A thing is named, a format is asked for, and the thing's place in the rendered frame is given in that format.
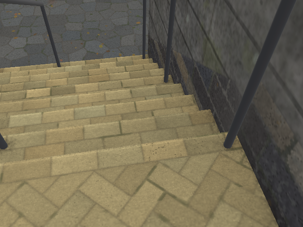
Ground stairs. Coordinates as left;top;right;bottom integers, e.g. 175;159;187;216
0;54;220;164

